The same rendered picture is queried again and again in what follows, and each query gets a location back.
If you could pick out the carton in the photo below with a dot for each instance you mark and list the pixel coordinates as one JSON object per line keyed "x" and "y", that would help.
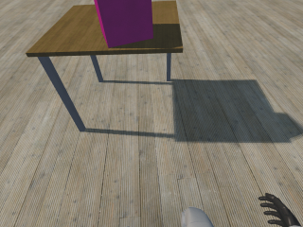
{"x": 125, "y": 21}

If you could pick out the table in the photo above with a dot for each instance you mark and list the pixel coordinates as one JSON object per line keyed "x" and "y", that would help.
{"x": 78, "y": 33}

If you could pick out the right robot hand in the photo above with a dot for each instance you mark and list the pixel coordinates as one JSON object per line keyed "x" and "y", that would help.
{"x": 287, "y": 217}

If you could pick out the robot right thigh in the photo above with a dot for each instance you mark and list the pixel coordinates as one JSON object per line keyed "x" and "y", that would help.
{"x": 195, "y": 217}

